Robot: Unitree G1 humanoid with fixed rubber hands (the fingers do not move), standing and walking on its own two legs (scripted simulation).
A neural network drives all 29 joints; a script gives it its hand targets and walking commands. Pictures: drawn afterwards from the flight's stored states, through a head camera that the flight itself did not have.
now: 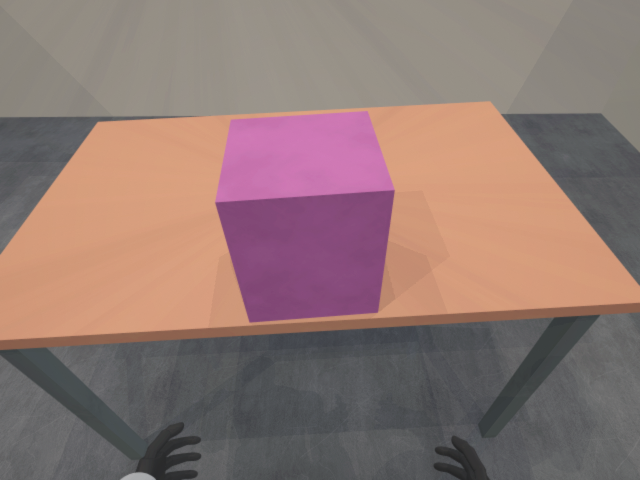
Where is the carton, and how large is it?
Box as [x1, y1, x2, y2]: [215, 111, 394, 322]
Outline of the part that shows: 367,111 232,119 230,121 215,203 249,322 377,312 394,189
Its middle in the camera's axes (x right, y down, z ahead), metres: -0.02 -0.04 +0.61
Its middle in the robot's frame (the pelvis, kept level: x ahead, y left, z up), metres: +0.49 +0.06 +0.07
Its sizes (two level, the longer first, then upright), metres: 0.210 0.200 0.250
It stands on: a table, 0.73 m high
